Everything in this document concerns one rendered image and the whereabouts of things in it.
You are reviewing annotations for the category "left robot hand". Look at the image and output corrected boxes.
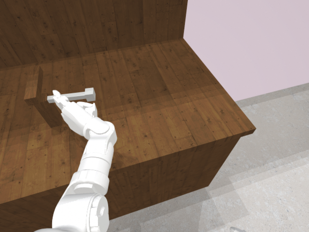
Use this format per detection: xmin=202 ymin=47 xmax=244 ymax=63
xmin=53 ymin=90 xmax=98 ymax=136

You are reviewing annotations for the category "left robot forearm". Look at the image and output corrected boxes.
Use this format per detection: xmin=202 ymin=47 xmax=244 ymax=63
xmin=52 ymin=117 xmax=117 ymax=224

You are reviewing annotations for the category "counter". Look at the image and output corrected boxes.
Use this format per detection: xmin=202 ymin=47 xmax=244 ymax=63
xmin=0 ymin=0 xmax=256 ymax=232

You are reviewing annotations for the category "left robot upper arm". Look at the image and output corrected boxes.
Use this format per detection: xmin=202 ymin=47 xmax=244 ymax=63
xmin=34 ymin=192 xmax=109 ymax=232

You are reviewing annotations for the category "tap lever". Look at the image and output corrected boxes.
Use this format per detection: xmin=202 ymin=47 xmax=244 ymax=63
xmin=47 ymin=87 xmax=96 ymax=103

